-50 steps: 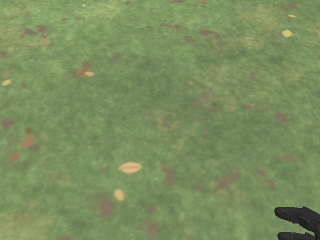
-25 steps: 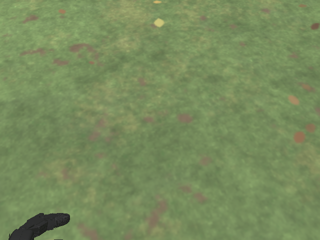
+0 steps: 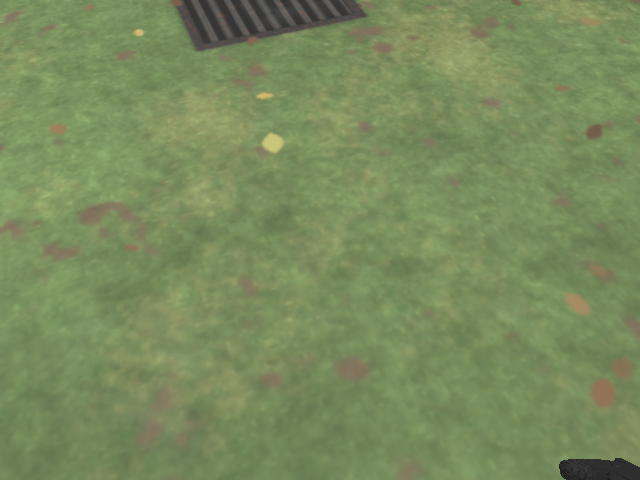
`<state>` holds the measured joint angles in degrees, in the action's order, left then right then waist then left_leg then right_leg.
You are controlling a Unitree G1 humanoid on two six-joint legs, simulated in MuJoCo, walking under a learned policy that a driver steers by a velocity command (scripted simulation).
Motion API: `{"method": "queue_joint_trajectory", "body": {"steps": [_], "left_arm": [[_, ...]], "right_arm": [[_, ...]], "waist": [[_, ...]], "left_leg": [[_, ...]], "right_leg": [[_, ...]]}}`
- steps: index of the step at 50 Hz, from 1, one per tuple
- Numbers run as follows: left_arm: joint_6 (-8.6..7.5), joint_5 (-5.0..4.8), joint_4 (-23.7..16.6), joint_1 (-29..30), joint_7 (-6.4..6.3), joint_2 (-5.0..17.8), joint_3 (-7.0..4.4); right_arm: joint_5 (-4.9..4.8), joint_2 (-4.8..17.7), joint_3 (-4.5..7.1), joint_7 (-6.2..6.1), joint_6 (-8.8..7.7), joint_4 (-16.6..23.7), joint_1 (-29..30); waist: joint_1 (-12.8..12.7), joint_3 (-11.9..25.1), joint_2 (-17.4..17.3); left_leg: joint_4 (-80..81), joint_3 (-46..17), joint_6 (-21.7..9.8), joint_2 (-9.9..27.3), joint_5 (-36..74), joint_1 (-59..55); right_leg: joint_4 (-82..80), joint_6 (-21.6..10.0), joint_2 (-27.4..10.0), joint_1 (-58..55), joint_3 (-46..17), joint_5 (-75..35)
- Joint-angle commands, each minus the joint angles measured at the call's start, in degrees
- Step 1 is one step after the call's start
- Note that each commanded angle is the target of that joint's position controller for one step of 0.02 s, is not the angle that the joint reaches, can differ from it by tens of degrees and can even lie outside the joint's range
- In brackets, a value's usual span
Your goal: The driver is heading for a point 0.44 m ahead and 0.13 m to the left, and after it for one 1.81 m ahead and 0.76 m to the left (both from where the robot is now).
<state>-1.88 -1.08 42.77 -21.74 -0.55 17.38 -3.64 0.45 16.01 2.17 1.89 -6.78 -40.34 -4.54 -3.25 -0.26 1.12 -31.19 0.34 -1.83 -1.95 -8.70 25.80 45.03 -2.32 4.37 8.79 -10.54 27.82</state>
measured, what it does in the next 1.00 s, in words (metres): walks ahead, turning left: right foot, then left foot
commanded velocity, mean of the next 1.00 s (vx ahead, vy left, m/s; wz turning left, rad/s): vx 0.34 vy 0.00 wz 0.22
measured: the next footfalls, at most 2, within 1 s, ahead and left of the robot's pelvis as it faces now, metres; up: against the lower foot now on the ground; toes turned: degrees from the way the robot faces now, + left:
right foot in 0.46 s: +0.42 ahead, -0.14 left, +0.00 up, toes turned +1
left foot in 0.92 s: +0.50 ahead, +0.12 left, +0.00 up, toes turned +18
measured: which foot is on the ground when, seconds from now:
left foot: down 0.00-0.46, up 0.48-0.90, down 0.92-1.00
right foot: up 0.00-0.44, down 0.46-0.94, up 0.96-1.00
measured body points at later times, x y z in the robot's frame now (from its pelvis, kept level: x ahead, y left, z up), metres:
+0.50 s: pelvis +0.28 -0.03 +0.00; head +0.31 -0.04 +0.45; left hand +0.53 +0.19 -0.06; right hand +0.25 -0.31 -0.13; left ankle +0.10 +0.11 -0.70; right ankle +0.39 -0.14 -0.72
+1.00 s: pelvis +0.42 +0.00 +0.00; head +0.46 +0.04 +0.45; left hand +0.47 +0.31 -0.12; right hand +0.67 -0.22 -0.07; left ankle +0.46 +0.11 -0.72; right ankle +0.39 -0.15 -0.67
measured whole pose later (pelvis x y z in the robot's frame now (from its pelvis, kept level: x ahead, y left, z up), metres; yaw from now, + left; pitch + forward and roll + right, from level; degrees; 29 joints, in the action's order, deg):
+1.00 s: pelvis +0.42 +0.00 +0.00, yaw +18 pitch +2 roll -2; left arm -0.6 0.1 45.4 -6.4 -0.6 17.7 -4.3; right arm 0.5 17.5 4.3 0.9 1.5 -36.0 -8.0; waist -0.2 -4.4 0.5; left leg -33.8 0.4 -3.4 -0.3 -10.9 25.0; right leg 55.1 2.6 -2.5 20.3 5.2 31.5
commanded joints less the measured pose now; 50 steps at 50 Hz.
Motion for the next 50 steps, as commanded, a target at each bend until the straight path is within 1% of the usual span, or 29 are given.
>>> {"method": "queue_joint_trajectory", "body": {"steps": [1, 2, 3, 5, 7, 9, 12, 14, 17, 20, 21, 22, 23, 24, 25, 26, 27, 28, 29, 31, 33, 38, 42, 45, 46, 47, 48, 49, 50], "left_arm": [[-1.76, -1.06, -5.02, 0.06, -0.01, 7.84, -1.01], [-1.78, -0.57, -6.12, 4.53, -0.08, 7.72, -0.92], [-1.99, 0.33, -6.84, 7.04, 0.09, 6.97, -0.87], [-1.96, 0.57, -6.25, 5.83, 0.4, 5.05, -0.84], [-1.77, 0.63, -5.91, 5.48, 0.48, 3.26, -0.44], [-1.88, 1.02, -7.09, 8.93, 0.43, 2.31, 0.02], [-2.44, 1.0, -8.05, 14.23, 0.89, 0.96, 0.63], [-2.81, 0.68, -8.81, 18.07, 1.39, 0.46, 0.9], [-3.26, 0.18, -10.46, 23.22, 2.24, 0.72, 0.88], [-3.98, 0.17, -11.35, 23.92, 2.98, 2.28, 0.27], [-4.19, 0.26, -10.8, 21.68, 2.93, 3.32, -0.19], [-4.34, 0.48, -9.3, 16.21, 2.63, 4.95, -1.11], [-4.33, 1.02, -7.15, 7.67, 2.01, 7.87, -2.44], [-4.0, 2.31, -6.14, -2.33, 1.16, 12.73, -3.53], [-3.36, 2.72, -5.63, -1.53, 1.51, 13.9, -3.5], [-3.07, 2.21, -6.6, 0.39, 1.43, 8.17, -2.2], [-3.03, 1.8, -6.73, 4.12, 1.2, 5.82, -1.35], [-3.04, 1.79, -6.45, 7.31, 1.33, 4.43, -0.87], [-3.0, 1.6, -6.14, 10.13, 1.48, 3.26, -0.67], [-3.49, 2.25, -5.39, 13.44, 1.42, 3.19, -0.86], [-3.65, 2.4, -4.57, 15.56, 0.93, 4.58, -1.38], [-2.15, 1.63, -2.67, 16.19, -0.77, 6.64, -2.08], [-0.68, 0.21, -0.98, 14.9, -0.6, 8.77, -2.84], [0.22, -1.13, -0.37, 15.6, -0.59, 9.24, -3.16], [0.35, -0.95, 0.5, 13.52, -0.55, 8.06, -2.96], [0.23, 0.91, 0.14, 11.16, -0.4, 6.35, -2.43], [0.35, 3.02, -2.3, 10.12, -0.25, 3.51, -1.08], [0.65, 2.3, -1.54, 13.83, 0.07, 5.84, -1.62], [0.98, 0.64, -2.33, 15.9, 0.07, 6.33, -1.78]], "right_arm": [[-1.46, 9.3, 3.36, -0.05, 0.25, -1.26, -16.88], [-0.77, 8.16, 2.78, -0.23, 0.69, -0.45, -13.16], [-0.36, 6.86, 2.23, -0.28, 0.97, -0.49, -10.98], [0.24, 5.33, 1.57, -0.45, 0.77, -0.6, -9.41], [-0.34, 6.07, 1.72, -0.58, 0.45, -1.37, -10.21], [-0.68, 7.82, 2.16, -0.89, 0.46, -2.32, -11.32], [-1.09, 8.79, 2.28, -1.23, 1.06, -3.62, -13.11], [-1.44, 9.28, 2.26, -1.37, 1.41, -4.77, -15.23], [-1.76, 9.49, 2.22, -1.47, 2.21, -6.67, -18.95], [-1.97, 10.53, 2.61, -1.97, 3.36, -7.63, -19.82], [-1.97, 11.33, 2.89, -2.16, 3.64, -7.6, -19.18], [-2.04, 11.6, 2.9, -2.3, 3.81, -7.36, -17.93], [-1.53, 10.08, 2.28, -2.29, 3.68, -6.75, -17.45], [0.41, 5.74, 0.75, -2.39, 3.41, -4.47, -17.02], [-1.06, 1.18, -0.47, -2.21, 2.58, -4.58, -26.01], [-2.18, 8.2, 1.29, -2.37, 2.57, -5.66, -22.65], [-2.59, 9.87, 2.15, -2.54, 2.83, -4.25, -17.75], [-2.06, 8.86, 2.21, -2.87, 3.41, -4.29, -16.21], [-1.55, 8.12, 2.54, -3.02, 4.29, -4.2, -15.83], [-1.86, 5.39, 2.5, -3.09, 6.41, -4.03, -17.55], [-1.57, 4.16, 2.47, -3.26, 7.65, -2.34, -16.14], [-1.04, 3.6, 2.25, -1.6, 7.8, 1.37, -9.85], [-0.88, 5.41, 3.09, -0.19, 8.54, 4.72, -5.5], [-0.84, 6.39, 3.96, 0.14, 9.03, 5.94, -6.55], [-0.53, 8.31, 4.89, -0.4, 8.88, 5.34, -9.63], [-0.44, 14.98, 6.88, -1.73, 8.68, 5.34, -13.85], [0.79, 19.5, 7.31, -2.2, 8.37, 6.89, -13.12], [0.53, 14.53, 5.96, -1.51, 7.52, 7.31, -13.49], [0.23, 13.25, 5.43, -1.31, 6.76, 7.54, -10.72]], "waist": [[8.57, 8.76, -9.77], [7.55, 4.2, -5.76], [6.47, 0.32, -4.54], [4.1, -0.3, -6.88], [3.66, 0.1, -7.19], [4.28, -0.7, -5.81], [6.0, -1.18, -5.18], [7.48, -1.85, -5.04], [9.08, -3.31, -4.83], [7.31, -3.44, -5.52], [5.65, -2.29, -6.09], [2.19, 0.91, -5.95], [-1.87, 7.38, -5.16], [-5.15, 17.36, 2.95], [-0.33, 24.74, 18.31], [-2.19, 19.86, 10.08], [-1.49, 12.32, 7.41], [0.43, 9.19, 3.43], [2.26, 6.32, 3.15], [5.08, 4.58, 5.24], [6.03, 2.78, 5.36], [4.29, 3.54, 4.0], [3.06, 2.72, 3.52], [4.72, 2.71, 3.33], [5.79, 4.5, 0.69], [6.33, 7.91, -10.4], [4.17, 12.09, -21.07], [7.59, 16.66, -11.02], [6.5, 12.77, -8.43]], "left_leg": [[15.58, -39.53, -12.84, 22.6, -23.56, -38.51], [16.17, -32.47, -11.14, 20.32, -19.3, -31.44], [17.75, -27.43, -11.13, 18.06, -13.58, -25.2], [20.0, -21.05, -10.21, 14.61, -4.84, -19.63], [21.35, -16.9, -11.11, 13.9, 2.25, -18.37], [22.61, -13.97, -11.78, 14.08, 8.12, -18.66], [22.96, -8.77, -10.27, 12.23, 12.25, -19.05], [22.73, -6.68, -9.47, 11.61, 12.31, -19.03], [21.37, -7.76, -9.24, 13.4, 12.2, -21.74], [17.47, -10.6, -8.14, 15.56, 15.68, -26.06], [14.94, -10.93, -7.57, 15.61, 19.82, -26.31], [9.23, -9.58, -6.4, 13.93, 27.04, -24.97], [-1.17, -7.65, -4.58, 10.8, 26.85, -19.49], [-20.04, -4.82, -1.66, 5.39, 8.22, -7.56], [-35.73, -5.53, 1.23, -1.3, -26.77, 9.52], [-40.89, -9.42, 2.0, 1.51, -25.9, 12.78], [-41.39, -7.85, 2.56, 3.1, -22.52, 14.63], [-39.95, -6.6, 3.45, 5.09, -19.76, 12.85], [-37.49, -5.91, 4.08, 6.36, -17.76, 10.85], [-35.63, -4.3, 5.05, 6.99, -14.37, 4.74], [-31.47, -3.61, 5.93, 7.22, -11.01, 5.05], [-16.27, -1.34, 4.59, 7.44, 2.71, 1.39], [-9.61, 0.16, 2.46, 6.67, -0.78, 0.91], [-1.14, 2.57, -0.42, 4.33, -0.83, -3.6], [3.59, 2.32, -2.24, 2.51, 6.12, -10.24], [5.94, -9.72, -6.37, 10.22, 33.02, -21.35], [6.67, -31.09, -19.92, 23.56, 41.42, -31.76], [8.55, -31.0, -20.47, 22.75, 34.66, -30.68], [9.35, -25.63, -17.97, 20.52, 29.74, -27.05]], "right_leg": [[28.68, 0.55, -2.72, 35.94, -0.59, 0.94], [27.52, 0.42, -5.31, 35.33, 2.26, -3.32], [23.91, 0.58, -7.12, 34.61, 3.61, -6.5], [18.94, 0.9, -9.55, 29.48, 4.52, -10.48], [15.55, 1.67, -9.98, 28.84, 6.01, -12.13], [9.41, 2.68, -10.5, 30.67, 6.8, -16.29], [-1.52, 3.16, -9.92, 28.91, 8.14, -25.82], [-7.68, 3.22, -8.75, 26.32, 9.26, -30.72], [-12.36, 2.67, -7.5, 25.22, 9.51, -31.78], [-16.46, 1.13, -6.33, 23.15, 8.7, -26.47], [-17.44, 0.45, -5.58, 19.21, 9.12, -24.65], [-19.59, -0.86, -4.47, 10.49, 10.29, -24.97], [-18.23, -2.88, -6.66, -3.82, 8.96, -26.66], [-15.23, -6.36, -19.49, -21.25, -3.61, -34.43], [-20.4, -14.57, -30.6, -33.37, -25.19, -33.32], [-22.14, -12.92, -28.2, -27.96, -22.23, -35.59], [-21.77, -11.34, -26.39, -21.1, -11.85, -44.89], [-22.4, -10.4, -23.76, -14.48, -5.68, -52.03], [-24.05, -9.82, -21.84, -8.54, -1.11, -53.57], [-28.07, -9.91, -20.34, 0.23, 4.56, -53.33], [-30.69, -10.94, -20.75, 3.39, 8.36, -53.0], [-31.33, -9.8, -19.81, 1.72, 16.23, -48.2], [-27.24, -8.6, -21.95, -2.73, 16.84, -44.22], [-18.92, -5.46, -21.59, -3.81, 17.95, -43.11], [-11.54, -2.77, -18.52, -2.0, 19.87, -42.65], [3.08, 2.11, -13.05, 6.99, 22.93, -29.63], [20.75, 6.75, -3.24, 25.29, 19.41, 11.23], [26.64, 5.92, -3.91, 26.47, 7.84, 12.56], [27.28, 4.87, -4.98, 28.28, 6.95, 8.31]]}}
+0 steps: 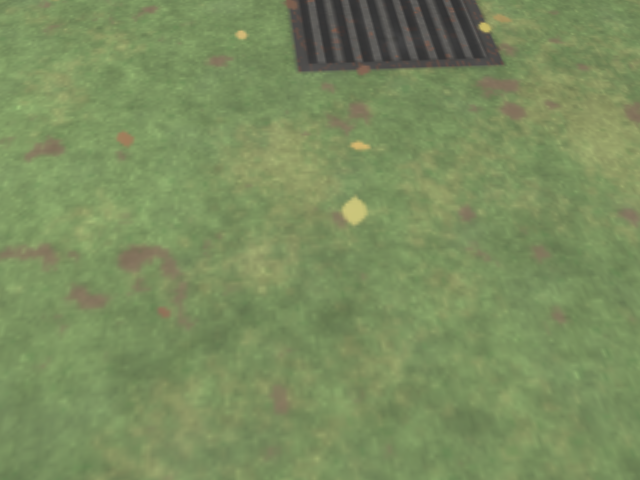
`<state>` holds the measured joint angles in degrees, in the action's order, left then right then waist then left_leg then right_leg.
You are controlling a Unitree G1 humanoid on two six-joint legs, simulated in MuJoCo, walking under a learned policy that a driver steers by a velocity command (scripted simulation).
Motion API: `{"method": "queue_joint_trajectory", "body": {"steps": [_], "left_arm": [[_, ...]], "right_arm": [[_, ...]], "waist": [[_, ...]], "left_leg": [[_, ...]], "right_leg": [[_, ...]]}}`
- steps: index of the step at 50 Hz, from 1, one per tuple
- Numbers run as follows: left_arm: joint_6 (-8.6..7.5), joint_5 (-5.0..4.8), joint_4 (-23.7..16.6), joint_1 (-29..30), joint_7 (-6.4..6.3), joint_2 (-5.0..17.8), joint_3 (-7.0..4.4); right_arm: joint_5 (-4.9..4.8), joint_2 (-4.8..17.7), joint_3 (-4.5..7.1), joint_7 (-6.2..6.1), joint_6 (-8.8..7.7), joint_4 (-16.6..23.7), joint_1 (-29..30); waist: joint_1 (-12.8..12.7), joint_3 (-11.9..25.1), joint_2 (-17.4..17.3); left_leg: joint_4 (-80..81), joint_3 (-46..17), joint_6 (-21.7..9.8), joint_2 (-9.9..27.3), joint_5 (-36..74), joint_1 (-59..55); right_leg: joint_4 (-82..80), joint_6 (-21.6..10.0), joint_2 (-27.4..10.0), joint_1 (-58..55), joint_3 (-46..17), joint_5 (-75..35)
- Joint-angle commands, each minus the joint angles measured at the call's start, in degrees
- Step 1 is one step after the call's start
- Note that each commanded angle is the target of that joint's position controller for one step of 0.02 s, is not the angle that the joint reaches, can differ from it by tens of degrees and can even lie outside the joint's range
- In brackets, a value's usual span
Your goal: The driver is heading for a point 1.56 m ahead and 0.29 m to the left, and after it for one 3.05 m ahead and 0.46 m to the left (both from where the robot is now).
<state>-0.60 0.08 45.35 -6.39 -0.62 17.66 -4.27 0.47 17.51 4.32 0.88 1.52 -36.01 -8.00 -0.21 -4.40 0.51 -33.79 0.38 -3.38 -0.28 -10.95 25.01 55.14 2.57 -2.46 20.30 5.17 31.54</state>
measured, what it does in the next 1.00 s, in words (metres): steps on the spot, turning left: right foot, then left foot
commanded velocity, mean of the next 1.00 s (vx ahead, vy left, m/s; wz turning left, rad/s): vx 0.01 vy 0.00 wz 0.46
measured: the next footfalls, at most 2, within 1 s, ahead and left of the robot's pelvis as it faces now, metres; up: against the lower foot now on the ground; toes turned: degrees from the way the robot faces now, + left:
right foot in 0.38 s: +0.11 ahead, -0.14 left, +0.00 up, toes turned +18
left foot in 0.78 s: +0.01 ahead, +0.11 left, +0.00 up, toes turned +26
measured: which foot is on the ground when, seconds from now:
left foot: down 0.00-0.38, up 0.40-0.76, down 0.78-1.00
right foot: up 0.00-0.36, down 0.38-0.78, up 0.80-1.00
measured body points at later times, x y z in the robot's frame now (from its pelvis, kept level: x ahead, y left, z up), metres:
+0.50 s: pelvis +0.03 -0.04 +0.01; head +0.07 -0.05 +0.46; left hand +0.07 +0.27 -0.08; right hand +0.27 -0.28 -0.08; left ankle +0.01 +0.08 -0.66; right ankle +0.07 -0.15 -0.73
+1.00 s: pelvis +0.01 +0.00 +0.01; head +0.03 +0.03 +0.46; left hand -0.03 +0.31 -0.11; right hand +0.29 -0.14 -0.07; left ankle -0.03 +0.09 -0.73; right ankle +0.06 -0.15 -0.68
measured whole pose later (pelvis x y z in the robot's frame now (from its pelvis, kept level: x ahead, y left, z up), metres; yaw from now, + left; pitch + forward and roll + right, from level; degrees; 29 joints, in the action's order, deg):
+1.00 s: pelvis +0.01 +0.00 +0.01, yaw +27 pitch +0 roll +0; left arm 1.8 -0.1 47.3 -9.9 -1.4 18.5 -4.0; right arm 0.8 13.6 1.7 -0.3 0.7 -37.7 -7.2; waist -1.2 -2.6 2.4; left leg -25.8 -1.0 -2.3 -1.9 -12.8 13.3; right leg 49.8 5.6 -3.5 21.8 -0.6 24.9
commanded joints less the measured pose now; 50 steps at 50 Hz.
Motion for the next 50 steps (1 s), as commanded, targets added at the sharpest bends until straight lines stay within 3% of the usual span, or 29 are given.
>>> {"method": "queue_joint_trajectory", "body": {"steps": [1, 2, 4, 8, 14, 17, 18, 19, 20, 21, 22, 23, 24, 26, 29, 32, 35, 37, 38, 39, 40, 41, 42, 43, 45, 47, 50], "left_arm": [[-0.03, -0.43, -4.18, 0.38, -0.44, 5.57, -1.19], [0.27, 0.25, -4.12, 0.85, -1.08, 6.38, -1.5], [0.66, 0.27, -3.84, -0.27, -1.26, 5.94, -1.59], [0.64, 0.01, -3.67, 0.15, -1.34, 3.9, -0.84], [0.0, -0.48, -4.11, 0.88, -0.28, 4.7, -1.0], [-0.85, -0.59, -3.22, -2.67, 0.52, 4.76, -1.37], [-0.94, -0.28, -2.55, -4.72, 0.55, 5.81, -1.85], [-0.69, 0.78, -2.69, -6.37, 0.22, 9.83, -2.77], [-0.19, 2.37, -2.57, -4.52, 0.06, 13.98, -3.59], [-0.55, 2.94, -4.82, -1.2, -0.17, 10.55, -2.71], [-0.6, 2.26, -5.9, 2.21, -0.67, 7.48, -1.84], [-0.52, 1.29, -6.43, 4.23, -0.98, 6.15, -1.47], [-0.47, 0.33, -6.5, 4.3, -1.26, 5.33, -1.15], [0.09, 0.35, -6.18, 2.25, -1.75, 5.34, -0.91], [0.91, 0.78, -5.48, -2.22, -2.14, 7.17, -1.56], [1.3, 0.3, -5.41, -2.26, -1.41, 9.58, -2.37], [1.26, -0.73, -4.87, -2.07, -0.35, 10.71, -2.63], [1.18, -1.81, -4.35, -0.76, -0.06, 10.41, -2.32], [0.99, -2.19, -3.44, -1.8, 0.01, 8.95, -1.75], [0.5, -0.99, -2.33, -4.81, 0.32, 6.13, -0.75], [-0.21, 2.61, -3.95, -5.72, 1.12, 1.57, 1.15], [0.05, 1.15, -4.64, -1.12, 0.36, 4.61, 0.08], [0.56, -0.24, -4.24, -0.22, -0.02, 7.37, -0.77], [0.99, -0.57, -3.59, -0.71, -0.26, 7.09, -0.98], [1.91, 0.04, -1.96, -2.53, -0.96, 7.15, -1.35], [1.93, -0.2, -1.09, -4.41, -0.94, 5.49, -0.94], [1.82, -0.19, -1.2, -2.66, -0.91, 3.55, 0.07]], "right_arm": [[-0.72, 10.3, 3.05, -0.53, -1.76, 3.17, -4.57], [-1.37, 9.02, 2.6, -0.96, -1.41, 3.6, -2.07], [-0.47, 8.78, 2.36, -1.68, -0.89, 4.5, 0.04], [-0.63, 9.8, 2.95, -2.67, -0.56, 4.57, -1.09], [-0.65, 9.89, 3.1, -2.52, 0.42, 5.08, -0.48], [-1.47, 9.53, 2.94, -2.61, 1.1, 5.45, 0.96], [-1.83, 8.78, 2.7, -2.77, 1.28, 5.45, 0.54], [-1.51, 6.04, 1.95, -2.74, 1.31, 5.59, -1.26], [-1.99, 6.12, 2.2, -2.64, 0.77, 7.59, -1.12], [-0.74, 10.86, 3.63, -2.59, 0.21, 6.26, -2.21], [-1.17, 12.29, 4.48, -2.33, 0.42, 4.66, -3.69], [-1.2, 10.83, 4.36, -2.47, 1.08, 3.07, -5.37], [-0.99, 9.49, 4.03, -2.54, 1.62, 2.71, -5.79], [-1.62, 6.97, 3.15, -2.19, 1.94, 3.56, -4.13], [-1.96, 5.4, 2.2, -1.81, 1.66, 6.13, 0.93], [-1.25, 3.81, 1.14, -1.17, 1.52, 7.24, 1.83], [-1.3, 4.85, 1.34, -0.97, 1.69, 6.63, 0.09], [-1.22, 4.51, 1.41, -0.78, 1.73, 5.11, -3.12], [-1.07, 5.0, 1.58, -0.84, 1.68, 4.2, -4.87], [-0.98, 7.36, 2.01, -1.26, 1.66, 4.22, -5.88], [-0.23, 12.55, 2.64, -2.19, 1.76, 5.62, -5.74], [1.4, 8.84, 1.45, -1.59, 0.65, 5.44, -5.43], [1.56, 7.4, 0.92, -1.07, -0.44, 4.8, -3.73], [1.12, 6.64, 0.7, -1.02, -1.16, 3.88, -1.39], [0.24, 6.68, 0.49, -1.2, -1.72, 3.22, 1.61], [0.39, 4.82, -0.17, -1.49, -1.8, 2.26, 2.55], [0.37, 4.29, -0.3, -1.52, -1.58, 0.71, 2.73]], "waist": [[1.93, 14.11, -4.2], [1.07, 12.02, -4.15], [-0.69, 11.75, -7.07], [0.09, 12.67, -7.33], [1.25, 11.04, -10.09], [-0.81, 10.71, -10.2], [-1.57, 10.74, -8.88], [-0.63, 11.36, -0.11], [1.41, 7.47, 16.84], [0.9, 6.88, 12.39], [2.4, 6.55, 8.43], [3.12, 5.77, 6.73], [2.41, 5.1, 6.78], [1.01, 4.28, 7.01], [-2.52, 5.68, 8.77], [-3.12, 7.47, 9.5], [-2.52, 8.0, 10.36], [-0.16, 8.0, 9.51], [0.82, 8.19, 8.03], [0.27, 10.79, 1.92], [-1.81, 13.53, -15.72], [2.15, 14.03, -13.62], [1.82, 11.19, -9.75], [0.75, 9.44, -9.57], [-0.29, 7.45, -9.07], [-1.32, 8.18, -8.7], [0.14, 7.97, -8.8]], "left_leg": [[12.58, -22.49, -13.13, 15.83, 24.46, -23.14], [13.56, -20.94, -11.32, 14.3, 19.78, -19.76], [14.84, -19.11, -10.47, 11.56, 17.87, -14.31], [14.54, -19.78, -10.25, 10.23, 13.58, -13.76], [14.61, -26.45, -9.07, 9.09, 2.35, -11.33], [11.86, -28.22, -6.92, 7.23, 3.33, -10.49], [9.69, -26.9, -4.73, 5.13, 0.72, -7.68], [-0.16, -21.19, -1.36, 0.42, -10.55, -0.74], [-12.12, -8.45, 1.99, -8.7, -22.63, 10.07], [-24.9, -10.29, 4.2, -4.44, -22.86, 10.09], [-29.97, -10.14, 4.82, -3.9, -19.18, 9.2], [-32.79, -9.08, 5.93, -3.54, -16.16, 9.37], [-35.6, -8.72, 6.97, -3.14, -13.41, 11.22], [-34.86, -5.8, 8.31, -2.28, -11.01, 11.85], [-25.81, -3.56, 9.67, 0.21, -10.53, 13.1], [-16.13, -1.2, 9.01, 1.59, -13.29, 4.99], [-7.17, 1.27, 7.45, 0.24, -12.32, -2.03], [5.39, 2.32, 5.03, -0.73, -3.89, -8.8], [13.37, 2.0, 3.23, -1.13, 3.25, -15.04], [14.71, -4.55, 1.49, 3.58, 15.28, -24.63], [10.69, -20.43, -4.77, 18.21, 40.34, -33.01], [11.91, -22.88, -14.11, 22.36, 36.2, -24.61], [13.33, -19.47, -13.98, 19.12, 30.4, -21.64], [13.72, -16.24, -11.32, 15.89, 25.47, -20.41], [14.13, -13.37, -9.29, 13.59, 25.19, -17.67], [14.21, -10.88, -9.05, 11.87, 25.53, -16.28], [13.68, -10.74, -8.96, 11.11, 20.82, -16.48]], "right_leg": [[14.26, -0.34, 0.57, 17.34, -9.1, 0.22], [10.86, -0.12, -0.09, 16.79, -9.36, -3.21], [7.75, 0.55, 1.24, 11.62, -8.76, -7.36], [-3.33, 1.93, 2.73, 8.41, -9.51, -10.04], [-14.73, 1.11, 4.35, 2.7, -10.32, -10.93], [-27.35, -0.92, 4.82, -3.97, -9.06, -16.18], [-33.04, -2.23, 2.66, -9.1, -9.62, -20.59], [-36.92, -6.17, -8.42, -15.16, -19.08, -20.93], [-40.48, -15.21, -18.67, -12.65, -33.03, -28.55], [-40.37, -18.53, -21.32, -9.58, -33.78, -30.71], [-39.09, -16.33, -17.96, -8.62, -27.51, -31.3], [-38.12, -13.71, -14.14, -9.02, -22.04, -30.44], [-37.65, -13.04, -12.91, -10.57, -19.34, -30.95], [-37.82, -13.4, -10.93, -11.75, -14.24, -33.68], [-37.13, -14.86, -12.53, -19.22, -12.55, -37.46], [-36.14, -15.35, -13.69, -17.93, -10.3, -41.36], [-34.55, -15.32, -14.36, -16.44, -9.8, -43.94], [-31.28, -13.49, -13.53, -14.86, -8.81, -43.08], [-28.88, -10.89, -12.26, -11.97, -7.49, -40.18], [-23.64, -6.11, -9.38, -6.12, -4.2, -31.45], [-10.58, -0.04, -3.23, 6.1, 0.8, -2.6], [-2.7, 1.73, -1.47, 7.8, -4.61, 6.65], [1.9, 2.05, -2.15, 7.77, -6.23, 5.43], [2.59, 2.03, -2.35, 8.49, -6.92, 2.4], [2.86, 2.82, -2.21, 7.17, -7.48, -3.15], [0.03, 3.33, -1.64, 3.59, -6.99, -6.67], [-10.57, 3.1, -1.42, -0.34, -6.16, -7.81]]}}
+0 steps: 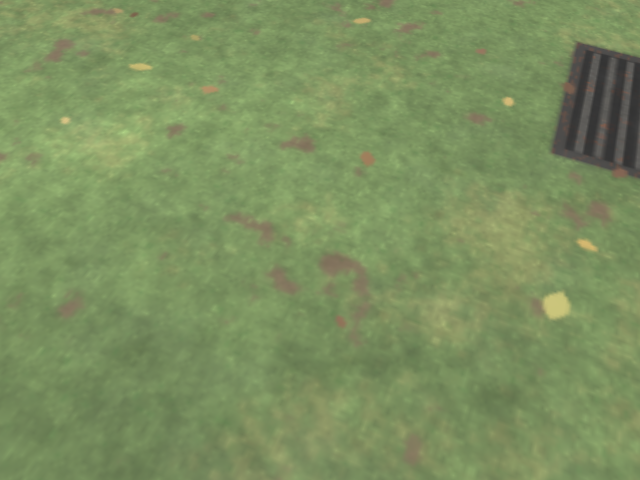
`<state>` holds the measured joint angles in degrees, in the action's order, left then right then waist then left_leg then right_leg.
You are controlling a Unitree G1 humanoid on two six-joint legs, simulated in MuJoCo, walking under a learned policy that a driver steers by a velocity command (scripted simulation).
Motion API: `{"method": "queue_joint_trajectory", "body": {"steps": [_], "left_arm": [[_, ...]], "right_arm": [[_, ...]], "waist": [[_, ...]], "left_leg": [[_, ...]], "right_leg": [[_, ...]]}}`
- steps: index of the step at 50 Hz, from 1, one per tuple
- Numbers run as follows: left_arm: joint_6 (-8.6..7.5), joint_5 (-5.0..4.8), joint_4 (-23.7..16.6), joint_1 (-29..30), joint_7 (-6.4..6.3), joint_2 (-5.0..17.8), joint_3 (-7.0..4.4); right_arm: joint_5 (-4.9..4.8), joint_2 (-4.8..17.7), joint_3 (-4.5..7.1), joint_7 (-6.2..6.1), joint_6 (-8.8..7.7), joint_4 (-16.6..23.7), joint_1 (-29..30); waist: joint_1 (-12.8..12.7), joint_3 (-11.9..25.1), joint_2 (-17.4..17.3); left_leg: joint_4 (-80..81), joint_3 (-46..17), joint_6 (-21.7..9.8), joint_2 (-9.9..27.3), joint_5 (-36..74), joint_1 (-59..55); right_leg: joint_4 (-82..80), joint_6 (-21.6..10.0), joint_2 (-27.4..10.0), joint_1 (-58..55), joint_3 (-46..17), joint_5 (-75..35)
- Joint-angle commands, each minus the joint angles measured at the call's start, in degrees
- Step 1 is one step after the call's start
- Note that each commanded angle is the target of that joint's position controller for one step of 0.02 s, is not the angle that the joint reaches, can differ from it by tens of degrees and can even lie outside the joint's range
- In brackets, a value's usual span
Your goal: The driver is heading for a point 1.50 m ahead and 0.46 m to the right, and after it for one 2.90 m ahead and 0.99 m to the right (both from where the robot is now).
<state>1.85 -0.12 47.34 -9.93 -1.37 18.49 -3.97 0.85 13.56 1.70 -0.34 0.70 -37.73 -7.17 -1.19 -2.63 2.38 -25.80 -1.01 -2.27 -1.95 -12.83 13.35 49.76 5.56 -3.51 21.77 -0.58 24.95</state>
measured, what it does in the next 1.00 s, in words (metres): walks ahead: right foot, then left foot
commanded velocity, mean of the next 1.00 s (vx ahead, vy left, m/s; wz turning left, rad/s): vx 0.38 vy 0.00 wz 0.03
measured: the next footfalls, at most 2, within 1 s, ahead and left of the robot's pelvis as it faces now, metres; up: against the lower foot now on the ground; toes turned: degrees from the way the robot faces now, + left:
right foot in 0.14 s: +0.02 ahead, -0.12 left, +0.00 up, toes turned -1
left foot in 0.56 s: +0.29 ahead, +0.16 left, +0.00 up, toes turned +2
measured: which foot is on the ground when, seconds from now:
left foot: down 0.00-0.16, up 0.18-0.54, down 0.56-1.00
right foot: up 0.00-0.12, down 0.14-0.56, up 0.58-1.00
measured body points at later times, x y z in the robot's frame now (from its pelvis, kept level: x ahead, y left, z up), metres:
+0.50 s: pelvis +0.12 +0.02 +0.00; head +0.14 +0.02 +0.44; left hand +0.07 +0.30 -0.13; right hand +0.34 -0.22 -0.09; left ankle +0.24 +0.15 -0.72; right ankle -0.02 -0.12 -0.74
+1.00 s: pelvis +0.37 +0.06 +0.00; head +0.40 +0.06 +0.45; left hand +0.60 +0.28 -0.09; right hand +0.36 -0.22 -0.13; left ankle +0.25 +0.15 -0.74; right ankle +0.57 -0.09 -0.70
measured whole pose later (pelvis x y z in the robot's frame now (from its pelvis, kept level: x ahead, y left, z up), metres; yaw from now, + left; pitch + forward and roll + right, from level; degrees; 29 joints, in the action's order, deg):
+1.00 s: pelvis +0.37 +0.06 +0.00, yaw -1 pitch +2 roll +2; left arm -4.6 -0.8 42.1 -2.1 2.3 15.0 -1.6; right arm -0.9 15.6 2.7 0.1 -4.2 -51.3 -22.0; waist 5.0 -1.7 2.6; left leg -10.4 2.6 -2.7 -4.0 -16.6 -4.6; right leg 31.4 -0.6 -4.8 36.1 -0.6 -4.9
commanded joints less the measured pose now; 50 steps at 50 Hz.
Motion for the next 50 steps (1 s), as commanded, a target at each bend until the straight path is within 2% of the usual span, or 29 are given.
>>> {"method": "queue_joint_trajectory", "body": {"steps": [1, 4, 5, 7, 8, 9, 10, 11, 12, 13, 14, 16, 19, 22, 24, 26, 27, 28, 29, 30, 31, 32, 33, 34, 36, 39, 44, 47, 50], "left_arm": [[-0.71, 0.09, -3.14, 0.78, -0.03, 2.6, 0.0], [-1.43, -0.51, -2.57, -0.21, 0.42, 4.48, -0.27], [-1.92, -0.55, -1.89, -1.64, 0.57, 4.39, -0.25], [-3.14, -0.48, 0.27, -6.57, 0.72, 3.87, -0.11], [-3.86, -0.48, 1.59, -11.01, 0.56, 6.08, -0.55], [-4.63, -0.37, 3.3, -15.18, 0.8, 10.49, -1.86], [-5.44, 0.56, 2.29, -13.81, 1.02, 11.15, -2.02], [-6.2, 0.91, 1.56, -11.65, 0.62, 8.52, -1.3], [-6.69, 0.2, 1.04, -10.0, 0.46, 6.96, -0.9], [-6.89, -0.54, 0.94, -9.82, 0.49, 6.44, -0.79], [-6.9, -0.73, 1.08, -10.38, 0.46, 5.75, -0.55], [-6.57, -0.44, 1.22, -11.19, 0.51, 4.85, -0.28], [-6.06, -0.4, 1.0, -11.64, 0.49, 6.5, -0.63], [-5.84, -1.12, 1.51, -13.46, 0.74, 8.56, -1.27], [-5.64, -1.6, 1.77, -13.1, 0.84, 9.09, -1.58], [-5.26, -1.65, 1.67, -11.62, 0.81, 9.52, -1.72], [-5.14, -1.28, 1.77, -11.97, 0.78, 7.96, -1.21], [-5.11, -0.01, 0.66, -12.28, 0.68, 4.9, 0.04], [-6.13, -0.26, -1.85, -17.06, 0.6, -2.47, 2.09], [-7.4, -2.02, -1.52, -14.39, 0.78, 3.57, 0.7], [-8.09, -3.16, -2.89, -9.91, 1.17, 6.77, -0.27], [-8.41, -2.7, -3.22, -7.4, 1.11, 6.46, -0.17], [-8.43, -1.59, -3.13, -6.46, 1.05, 5.59, -0.28], [-7.98, -1.16, -2.82, -7.04, 1.22, 4.94, -0.38], [-6.91, -0.97, -2.36, -8.01, 1.48, 3.04, -0.09], [-5.85, -0.21, -4.27, -3.2, 1.27, 2.36, 0.11], [-6.9, -0.31, -7.45, 7.47, 2.34, 0.3, 1.2], [-7.34, -0.74, -9.37, 12.61, 3.31, 0.23, 1.51], [-7.7, -0.82, -10.97, 14.95, 4.39, 1.14, 1.37]], "right_arm": [[-0.07, 8.1, 2.24, -0.3, -0.63, 1.47, 0.84], [-1.34, 12.1, 3.33, -0.32, -0.06, -0.42, -0.66], [-1.65, 12.19, 3.3, -0.41, -0.01, -0.74, -0.39], [-1.72, 9.52, 2.55, -0.39, -0.51, -0.96, 1.03], [-1.36, 6.48, 1.74, -0.25, -1.18, 0.61, 4.62], [-1.74, 4.23, 1.43, -0.15, -2.26, 2.6, 7.19], [-2.5, 7.45, 2.22, -0.26, -3.28, 3.66, 9.13], [-3.07, 9.21, 3.12, -0.07, -4.02, 3.01, 7.51], [-2.86, 8.97, 3.26, 0.28, -4.35, 1.62, 4.8], [-2.39, 8.81, 3.37, 0.64, -4.64, 1.31, 4.52], [-2.02, 8.2, 3.33, 0.94, -4.91, 1.28, 5.68], [-1.72, 5.92, 2.72, 1.67, -5.17, 1.29, 7.25], [-1.95, 3.7, 1.73, 2.51, -5.21, 1.66, 9.18], [-2.34, 5.18, 1.73, 2.9, -5.07, 2.31, 10.57], [-2.6, 6.87, 2.09, 2.98, -5.11, 2.29, 9.39], [-2.35, 9.14, 3.26, 2.59, -5.1, 0.38, 2.8], [-2.43, 11.42, 4.64, 2.1, -4.97, -2.46, -5.72], [-2.19, 14.76, 5.87, 1.43, -4.76, -4.73, -16.06], [-0.95, 20.76, 6.54, 1.56, -4.69, -5.71, -19.73], [-1.39, 15.61, 5.05, 1.95, -5.32, -5.32, -17.4], [-1.48, 12.53, 3.96, 1.97, -5.74, -4.93, -12.91], [-1.3, 10.91, 3.45, 1.98, -5.91, -4.56, -9.65], [-0.9, 9.52, 3.07, 2.1, -6.03, -4.36, -7.08], [-0.31, 8.27, 2.7, 2.09, -6.23, -4.27, -5.54], [-0.57, 8.09, 2.71, 1.9, -6.79, -4.87, -5.35], [-0.96, 9.35, 2.98, 1.45, -7.3, -6.54, -7.12], [-1.43, 11.03, 3.05, 0.44, -6.5, -8.79, -11.33], [-1.8, 11.55, 3.08, 0.26, -5.79, -10.88, -15.31], [-1.99, 12.01, 3.3, 0.0, -4.67, -12.23, -16.79]], "waist": [[1.65, 7.14, -10.34], [2.08, 3.07, -11.62], [1.2, 1.6, -11.06], [-1.47, 0.29, -8.39], [-3.39, 0.19, -2.99], [-4.02, -0.55, 8.66], [-5.29, -4.75, 11.58], [-3.52, -5.98, 7.95], [-2.03, -5.13, 6.68], [-2.0, -4.79, 5.56], [-2.5, -4.29, 4.34], [-3.17, -2.81, 4.12], [-3.87, -2.16, 5.08], [-4.17, -3.33, 5.44], [-2.65, -3.97, 5.53], [1.96, -1.03, 4.86], [5.85, 4.07, 2.99], [10.14, 11.98, -2.85], [6.67, 19.17, -21.6], [7.57, 16.7, -17.11], [6.47, 8.89, -14.25], [5.01, 5.73, -9.4], [3.5, 3.65, -7.33], [1.88, 3.2, -7.98], [0.58, 2.86, -7.56], [0.77, -0.28, -4.83], [4.3, -2.28, -4.61], [6.07, -3.21, -4.21], [5.56, -3.01, -4.86]], "left_leg": [[6.88, -10.44, -10.36, 12.9, 14.47, -4.98], [11.74, -15.93, -10.1, 13.16, -18.46, -0.53], [12.24, -16.81, -9.44, 13.07, -23.93, 2.18], [8.95, -15.73, -6.87, 10.77, -25.97, 8.49], [0.35, -10.55, -3.92, 7.12, -21.84, 14.95], [-14.8, 1.78, 0.28, -1.46, -16.63, 21.95], [-24.11, 0.26, 0.76, -0.18, -19.51, 29.0], [-30.62, -2.98, 0.46, 2.67, -17.35, 31.8], [-32.48, -3.13, 0.18, 3.78, -14.07, 33.47], [-32.14, -2.67, 0.18, 5.0, -10.38, 35.73], [-30.34, -2.15, 0.48, 6.09, -6.61, 35.77], [-24.7, 0.69, 1.96, 5.66, -0.75, 31.05], [-14.3, 3.18, 3.36, 4.33, 5.07, 21.21], [-9.02, 3.49, 2.93, 3.85, 6.89, 15.98], [-6.66, 2.87, 1.27, 4.06, 6.68, 13.75], [-4.54, 4.23, -0.87, 2.26, 5.97, 4.48], [-3.89, 4.86, -2.45, 1.03, 5.01, -6.25], [-3.86, -4.0, -5.21, 8.57, 0.45, -21.32], [6.74, -35.06, -14.25, 22.84, -16.97, -33.83], [14.14, -43.69, -14.61, 23.69, -25.57, -29.87], [13.71, -35.46, -12.52, 22.7, -22.43, -24.07], [13.65, -28.17, -11.22, 20.19, -14.37, -18.1], [14.3, -22.56, -10.45, 17.58, -7.76, -13.14], [15.55, -18.54, -9.79, 15.63, -2.93, -9.72], [17.96, -14.38, -10.63, 14.57, 3.03, -6.77], [20.27, -10.04, -11.63, 14.29, 8.79, -5.62], [21.06, -3.18, -9.45, 11.72, 12.49, -5.91], [19.56, -2.84, -9.29, 13.47, 13.36, -10.77], [15.62, -3.29, -8.34, 16.09, 18.71, -17.91]], "right_leg": [[-8.51, -0.24, -0.27, -3.52, -0.01, -1.72], [-15.41, -3.16, 2.55, -5.93, 3.93, -4.07], [-18.47, -4.83, 2.99, -8.31, 4.58, -4.68], [-23.98, -8.88, 1.66, -15.79, 1.71, -4.24], [-28.23, -12.57, -4.04, -19.99, -6.6, 1.44], [-36.42, -17.92, -11.97, -21.43, -21.3, 14.93], [-43.26, -22.38, -19.49, -20.72, -33.97, 15.88], [-43.12, -22.17, -19.4, -20.91, -32.79, 14.1], [-42.55, -20.31, -16.81, -23.27, -28.58, 11.64], [-42.58, -18.86, -15.52, -25.8, -24.98, 7.64], [-42.84, -17.59, -14.06, -26.96, -21.0, 2.14], [-43.26, -16.24, -10.64, -25.18, -13.7, -7.18], [-43.21, -15.42, -8.12, -19.19, -6.57, -14.03], [-43.12, -15.67, -10.16, -16.83, -6.21, -14.27], [-42.35, -15.14, -12.16, -17.64, -6.56, -15.23], [-34.98, -13.36, -11.39, -17.28, -4.1, -28.17], [-24.08, -11.8, -8.51, -15.11, -0.92, -36.46], [-6.55, -9.31, -5.4, -5.79, 1.83, -28.94], [14.8, -5.81, 5.26, 12.67, 1.28, 3.09], [23.2, -6.26, 3.96, 18.88, -6.3, 6.51], [24.98, -7.79, 0.62, 22.83, -5.52, 2.16], [23.11, -8.51, -2.15, 21.1, -4.35, -3.05], [19.69, -8.43, -3.85, 19.27, -4.13, -7.01], [17.56, -8.39, -5.22, 16.06, -4.51, -9.78], [14.86, -7.54, -5.61, 13.75, -3.81, -11.97], [7.36, -5.44, -5.76, 18.04, -3.13, -17.14], [-11.67, -4.68, -2.96, 15.53, 0.12, -31.5], [-17.28, -5.43, -1.57, 15.66, 0.44, -32.85], [-20.68, -7.49, -0.63, 16.83, 0.05, -27.99]]}}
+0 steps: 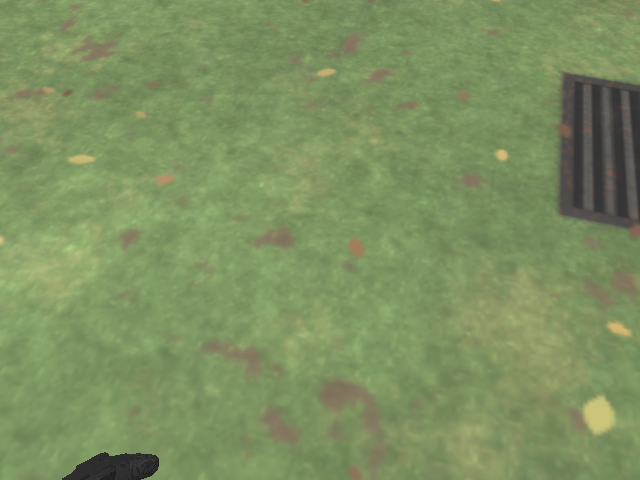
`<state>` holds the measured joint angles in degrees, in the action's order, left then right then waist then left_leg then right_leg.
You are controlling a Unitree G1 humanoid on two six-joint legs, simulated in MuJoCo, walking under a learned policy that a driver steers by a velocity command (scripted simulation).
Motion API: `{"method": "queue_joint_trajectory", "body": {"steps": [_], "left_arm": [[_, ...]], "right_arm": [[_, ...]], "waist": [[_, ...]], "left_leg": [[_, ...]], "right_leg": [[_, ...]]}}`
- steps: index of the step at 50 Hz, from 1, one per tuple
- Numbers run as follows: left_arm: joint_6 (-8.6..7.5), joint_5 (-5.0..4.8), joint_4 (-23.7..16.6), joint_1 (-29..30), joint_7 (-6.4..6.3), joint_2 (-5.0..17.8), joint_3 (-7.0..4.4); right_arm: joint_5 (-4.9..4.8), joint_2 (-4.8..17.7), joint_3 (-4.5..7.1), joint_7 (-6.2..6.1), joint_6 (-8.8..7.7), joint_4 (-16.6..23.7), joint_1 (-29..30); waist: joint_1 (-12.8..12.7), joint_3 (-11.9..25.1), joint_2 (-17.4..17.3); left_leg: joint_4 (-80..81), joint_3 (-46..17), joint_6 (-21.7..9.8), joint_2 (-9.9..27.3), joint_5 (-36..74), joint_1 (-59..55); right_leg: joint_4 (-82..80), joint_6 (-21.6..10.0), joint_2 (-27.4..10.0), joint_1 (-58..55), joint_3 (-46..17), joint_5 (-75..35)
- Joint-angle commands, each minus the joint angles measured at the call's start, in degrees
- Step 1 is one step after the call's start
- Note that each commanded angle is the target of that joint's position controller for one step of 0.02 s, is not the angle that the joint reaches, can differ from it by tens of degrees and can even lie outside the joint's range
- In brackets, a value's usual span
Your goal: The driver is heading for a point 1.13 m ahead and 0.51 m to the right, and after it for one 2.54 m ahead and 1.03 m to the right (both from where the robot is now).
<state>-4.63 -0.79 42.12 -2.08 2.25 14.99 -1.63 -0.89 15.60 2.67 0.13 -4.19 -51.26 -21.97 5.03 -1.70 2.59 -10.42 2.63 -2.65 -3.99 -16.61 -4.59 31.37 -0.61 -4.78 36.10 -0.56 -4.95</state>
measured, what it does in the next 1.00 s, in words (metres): walks ahead, turning right: right foot, then left foot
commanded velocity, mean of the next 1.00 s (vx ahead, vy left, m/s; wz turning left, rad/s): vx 0.44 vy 0.00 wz -0.46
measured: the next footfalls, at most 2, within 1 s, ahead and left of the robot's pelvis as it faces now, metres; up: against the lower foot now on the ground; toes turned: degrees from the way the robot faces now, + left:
right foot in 0.10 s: +0.25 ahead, -0.12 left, +0.00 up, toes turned -2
left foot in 0.58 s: +0.54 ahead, +0.06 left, +0.00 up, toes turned -19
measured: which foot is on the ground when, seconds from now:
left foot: down 0.00-0.12, up 0.14-0.56, down 0.58-1.00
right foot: up 0.00-0.08, down 0.10-0.58, up 0.60-1.00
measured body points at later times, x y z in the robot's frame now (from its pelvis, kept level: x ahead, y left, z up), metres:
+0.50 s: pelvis +0.29 -0.03 +0.01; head +0.32 -0.05 +0.45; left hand +0.37 +0.25 -0.11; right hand +0.48 -0.31 -0.08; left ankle +0.50 +0.09 -0.70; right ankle +0.21 -0.12 -0.74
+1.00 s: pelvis +0.53 -0.07 +0.00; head +0.57 -0.10 +0.44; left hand +0.84 +0.04 -0.08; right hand +0.43 -0.35 -0.13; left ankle +0.50 +0.08 -0.74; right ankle +0.60 -0.24 -0.71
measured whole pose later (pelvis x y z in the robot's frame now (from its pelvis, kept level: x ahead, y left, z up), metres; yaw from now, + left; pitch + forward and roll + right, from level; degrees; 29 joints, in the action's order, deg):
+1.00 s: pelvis +0.53 -0.07 +0.00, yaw -30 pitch +2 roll +2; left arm 0.1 -0.5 33.9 -6.3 2.5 16.8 -3.9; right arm -1.4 17.5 4.1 -1.0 -2.8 -48.4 -13.9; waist 4.2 -4.2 1.9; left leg -20.3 11.6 0.5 0.7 -19.0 2.2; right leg 36.1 -1.1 -2.8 32.9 0.8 4.6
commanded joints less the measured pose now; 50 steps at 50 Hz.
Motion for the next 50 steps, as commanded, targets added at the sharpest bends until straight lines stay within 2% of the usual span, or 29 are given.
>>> {"method": "queue_joint_trajectory", "body": {"steps": [1, 3, 4, 5, 6, 7, 8, 9, 10, 12, 14, 17, 20, 22, 25, 27, 28, 29, 30, 31, 32, 33, 34, 35, 37, 40, 44, 47, 50], "left_arm": [[-1.23, -0.24, -5.61, 6.03, 1.06, 5.2, -1.12], [-0.97, -0.27, -4.11, -0.29, 1.06, 7.75, -2.27], [-0.72, -0.24, -1.69, -8.59, 0.7, 9.85, -3.58], [-0.31, -0.16, 0.2, -17.72, 0.13, 12.92, -4.73], [-0.16, -0.01, 1.06, -21.97, 0.2, 18.33, -6.05], [-0.04, -0.42, 1.06, -22.21, 0.28, 12.92, -4.63], [-0.1, -0.11, 0.28, -18.14, 0.04, 11.06, -3.96], [-0.16, 0.19, -0.66, -14.3, -0.15, 10.3, -3.77], [-0.18, 0.45, -1.22, -11.77, -0.2, 9.16, -3.45], [-0.33, 1.13, -2.15, -9.68, -0.38, 7.7, -3.01], [-0.5, 0.44, -2.01, -10.29, -0.88, 8.58, -3.36], [-0.38, 0.08, -1.32, -12.95, -2.05, 10.63, -4.1], [0.25, -0.38, -0.68, -15.69, -2.8, 11.46, -4.42], [0.68, -0.7, 0.0, -17.93, -3.0, 11.71, -4.57], [1.37, -0.84, 0.25, -19.18, -3.38, 11.09, -4.56], [1.9, -0.45, -0.14, -18.42, -3.52, 11.07, -4.71], [2.1, -0.3, -0.46, -18.08, -3.44, 9.67, -4.27], [2.0, 0.15, -1.21, -18.09, -3.15, 6.54, -3.1], [1.55, -0.06, -2.6, -23.43, -3.04, 2.36, -1.86], [1.07, -1.36, -3.82, -26.13, -3.09, 4.53, -1.78], [1.28, -1.82, -2.93, -22.54, -3.23, 9.92, -3.15], [1.67, -1.32, -3.62, -18.07, -3.28, 10.86, -3.57], [1.91, -0.76, -4.11, -16.1, -3.22, 10.1, -3.65], [2.19, -0.56, -4.57, -15.31, -2.97, 9.32, -3.85], [2.96, -0.91, -5.13, -15.16, -2.52, 6.99, -3.62], [3.65, -0.16, -7.55, -13.19, -2.59, 5.18, -3.22], [3.63, 0.07, -9.3, -8.93, -1.18, 3.86, -2.65], [3.96, 0.12, -11.2, -5.74, 0.19, 4.93, -3.18], [4.47, 0.51, -12.13, -7.74, 0.8, 7.87, -4.67]], "right_arm": [[-0.18, 10.5, 2.52, -0.61, 0.54, 1.21, -1.43], [0.34, 11.68, 2.9, -0.93, 1.13, 1.49, 0.07], [0.67, 11.14, 2.64, -1.2, 1.66, 1.79, 0.87], [1.7, 9.98, 1.91, -1.71, 1.72, 3.24, 0.14], [2.28, 2.32, -0.44, -0.66, 0.36, 4.59, -7.17], [1.25, 5.63, 0.04, -0.08, -1.5, 3.93, -4.07], [-0.78, 9.39, 1.04, 0.49, -2.85, 6.32, 2.33], [-1.0, 9.09, 0.77, 0.37, -3.65, 7.38, 6.03], [-0.02, 8.68, 0.94, 0.04, -3.84, 7.61, 7.6], [1.23, 8.02, 1.22, -0.23, -2.88, 7.82, 6.33], [1.71, 6.71, 1.01, -0.47, -1.77, 8.23, 6.24], [1.83, 5.6, 0.53, -0.79, -1.29, 10.73, 13.21], [1.41, 4.42, 0.04, -0.24, -1.93, 12.45, 19.86], [0.74, 4.88, 0.12, 0.21, -2.3, 13.45, 22.8], [0.36, 7.12, 0.88, 0.79, -2.89, 14.14, 23.82], [0.21, 8.44, 1.53, 0.93, -3.4, 13.56, 20.86], [0.36, 9.39, 2.22, 0.68, -3.61, 12.29, 16.27], [1.26, 11.64, 3.07, 0.28, -3.9, 11.4, 9.3], [2.08, 16.42, 4.29, -0.15, -3.43, 10.64, 2.5], [1.03, 15.6, 4.37, 0.46, -2.57, 8.87, -0.05], [0.73, 10.36, 3.06, 0.52, -2.39, 10.17, 3.17], [0.91, 8.19, 2.41, 0.41, -2.05, 10.52, 5.87], [1.25, 6.78, 1.9, 0.44, -1.87, 10.42, 8.44], [1.53, 5.67, 1.57, 0.32, -1.83, 10.07, 9.89], [1.66, 5.58, 1.67, 0.18, -2.15, 9.43, 10.98], [1.41, 8.15, 2.63, -0.17, -2.23, 8.37, 11.9], [0.85, 9.93, 3.04, -1.2, -0.58, 7.84, 12.99], [-0.21, 11.3, 3.41, -1.38, 0.31, 6.83, 11.63], [-1.65, 13.04, 4.2, -1.58, 1.14, 7.04, 12.55]], "waist": [[-1.63, -2.93, -5.81], [-5.32, 2.31, -7.96], [-9.66, 7.58, -7.38], [-12.73, 14.67, -3.99], [-8.81, 22.13, 10.64], [-10.82, 24.0, 8.33], [-10.79, 14.51, 6.0], [-9.39, 9.18, 0.57], [-7.54, 5.26, -2.64], [-4.38, 4.07, -0.47], [-3.56, 3.27, 0.44], [-5.42, 0.59, 0.32], [-7.94, 0.18, 1.2], [-9.04, 0.38, 1.55], [-8.42, 0.86, 2.36], [-6.32, 1.57, 3.98], [-3.93, 3.51, 3.91], [-0.62, 9.75, 1.14], [-1.0, 18.35, -11.75], [-1.91, 19.91, -22.5], [-0.75, 12.1, -13.75], [-0.74, 6.95, -9.49], [-1.84, 3.64, -7.75], [-2.98, 1.94, -8.89], [-4.04, 0.33, -9.82], [-5.19, 0.25, -8.2], [-3.89, 2.13, -7.87], [-3.15, 2.59, -7.71], [-5.44, 4.14, -8.18]], "left_leg": [[-1.42, -6.22, -7.37, 18.69, 26.45, -2.14], [-9.98, -3.85, -5.77, 17.97, 45.7, -4.31], [-20.7, -1.02, -4.1, 15.58, 52.46, -2.21], [-36.03, 0.89, -2.14, 13.77, 40.97, 9.47], [-58.59, 0.5, 2.42, 2.86, 5.27, 35.03], [-65.28, -8.2, 1.94, 1.4, -14.76, 43.42], [-66.9, -9.15, 0.97, 4.55, -11.08, 48.17], [-63.92, -8.25, 0.45, 7.09, -6.22, 47.3], [-59.21, -7.67, 0.79, 8.89, -3.15, 45.26], [-53.86, -8.05, 1.94, 10.59, -0.2, 39.08], [-49.49, -7.1, 3.87, 10.58, 0.93, 37.77], [-37.26, -6.56, 5.98, 9.55, 10.57, 38.98], [-24.86, -5.96, 6.56, 6.62, 20.99, 34.08], [-21.59, -6.4, 6.57, 5.44, 23.23, 31.93], [-17.27, -8.49, 5.36, 5.19, 19.43, 30.51], [-16.01, -7.84, 3.66, 5.03, 14.09, 26.36], [-13.86, -6.93, 2.15, 5.12, 13.01, 19.74], [-14.67, -11.2, -0.85, 10.62, 10.92, 7.63], [-13.68, -29.57, -7.44, 23.43, 4.56, -12.51], [-7.89, -48.42, -12.01, 29.66, -9.9, -16.25], [-6.04, -42.6, -9.78, 26.99, -14.57, -9.85], [-5.84, -33.12, -7.58, 24.42, -9.03, -3.35], [-4.47, -26.59, -6.85, 21.72, -1.88, 2.55], [-3.16, -21.94, -6.4, 19.95, 2.91, 6.28], [-0.91, -14.99, -6.6, 18.21, 12.11, 10.77], [-1.83, -6.66, -8.24, 18.67, 35.89, 11.54], [-2.9, 2.28, -6.91, 16.76, 39.19, 11.59], [-5.79, 3.79, -5.83, 17.99, 37.96, 8.17], [-14.56, 4.42, -4.24, 19.03, 44.44, 5.69]], "right_leg": [[-2.78, -2.19, 1.26, 1.37, 0.61, 4.13], [-2.27, -4.57, 4.74, -8.34, 3.41, 8.51], [-3.32, -6.37, 6.95, -19.56, 5.01, 7.57], [-0.59, -9.06, 1.06, -37.22, -3.29, 5.87], [-4.63, -20.08, -12.88, -58.94, -33.77, 18.97], [-13.35, -20.52, -14.79, -61.47, -45.44, 25.31], [-14.82, -17.57, -13.05, -54.3, -37.25, 24.52], [-15.75, -16.21, -10.77, -45.52, -30.36, 19.22], [-16.94, -15.5, -8.67, -37.74, -25.25, 13.08], [-19.63, -15.32, -5.89, -29.67, -21.15, 6.83], [-21.26, -16.17, -4.97, -25.14, -18.04, 4.59], [-22.33, -14.92, -2.93, -21.81, -14.74, 6.13], [-21.04, -12.24, -0.71, -19.82, -12.86, 9.29], [-19.63, -11.66, -1.56, -20.85, -14.7, 11.45], [-14.64, -10.49, -3.52, -26.14, -19.5, 13.77], [-10.47, -9.47, -4.1, -27.6, -22.05, 12.28], [-6.31, -8.17, -2.06, -26.63, -21.52, 11.14], [5.28, -6.3, 1.35, -22.65, -18.4, 13.0], [24.19, -2.31, 9.05, -6.5, -10.22, 29.21], [36.92, -1.21, 8.14, 6.53, -8.09, 40.29], [41.67, -0.74, 4.88, 9.78, -9.78, 35.33], [41.88, -0.4, 2.96, 9.49, -7.86, 30.57], [39.66, 0.01, 1.32, 7.74, -7.27, 26.89], [37.28, 0.14, -0.29, 6.0, -7.22, 24.47], [35.13, 0.73, -1.19, 2.88, -5.58, 22.49], [27.83, 2.54, -0.85, 2.83, -3.7, 19.88], [13.15, 2.15, 0.38, -3.85, 0.29, 6.53], [6.55, 0.46, 1.37, -6.29, 1.27, 5.7], [2.33, -2.69, 3.94, -11.04, 3.24, 12.05]]}}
